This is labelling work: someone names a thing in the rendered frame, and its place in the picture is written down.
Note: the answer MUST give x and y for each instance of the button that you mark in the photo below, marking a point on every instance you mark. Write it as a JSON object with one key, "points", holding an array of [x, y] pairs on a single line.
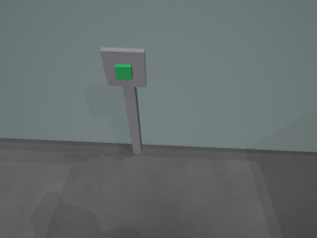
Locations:
{"points": [[124, 71]]}

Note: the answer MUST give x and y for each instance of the panel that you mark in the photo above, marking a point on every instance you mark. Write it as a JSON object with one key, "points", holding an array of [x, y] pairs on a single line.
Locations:
{"points": [[137, 58]]}

